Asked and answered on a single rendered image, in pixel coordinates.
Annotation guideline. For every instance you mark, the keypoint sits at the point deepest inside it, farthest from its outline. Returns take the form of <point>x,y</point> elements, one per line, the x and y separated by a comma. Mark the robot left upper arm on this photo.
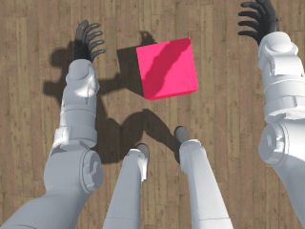
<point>70,178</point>

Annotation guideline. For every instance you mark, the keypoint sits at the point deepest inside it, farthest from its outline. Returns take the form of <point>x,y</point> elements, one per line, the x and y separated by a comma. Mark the robot right hand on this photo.
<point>265,16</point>

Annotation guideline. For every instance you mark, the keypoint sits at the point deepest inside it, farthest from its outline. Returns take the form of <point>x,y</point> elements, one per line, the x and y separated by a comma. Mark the robot left hand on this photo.
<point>82,46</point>

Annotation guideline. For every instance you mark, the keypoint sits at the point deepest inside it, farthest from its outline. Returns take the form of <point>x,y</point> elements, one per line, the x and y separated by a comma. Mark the left robot forearm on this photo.
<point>78,110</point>

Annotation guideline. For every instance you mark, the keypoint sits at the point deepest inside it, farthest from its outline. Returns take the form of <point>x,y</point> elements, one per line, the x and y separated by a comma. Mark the robot left foot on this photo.
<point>146,151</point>

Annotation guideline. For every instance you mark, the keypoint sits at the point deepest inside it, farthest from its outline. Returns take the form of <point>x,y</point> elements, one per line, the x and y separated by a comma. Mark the right robot forearm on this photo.
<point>283,79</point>

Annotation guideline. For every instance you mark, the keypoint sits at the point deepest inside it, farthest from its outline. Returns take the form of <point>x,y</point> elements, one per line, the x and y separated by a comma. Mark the robot left thigh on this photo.
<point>124,209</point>

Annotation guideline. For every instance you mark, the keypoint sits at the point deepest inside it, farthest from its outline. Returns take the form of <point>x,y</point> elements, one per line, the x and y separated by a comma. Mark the robot right upper arm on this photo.
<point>282,144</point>

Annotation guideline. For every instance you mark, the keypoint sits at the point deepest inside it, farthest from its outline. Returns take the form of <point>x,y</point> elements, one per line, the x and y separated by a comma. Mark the carton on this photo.
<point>167,69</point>

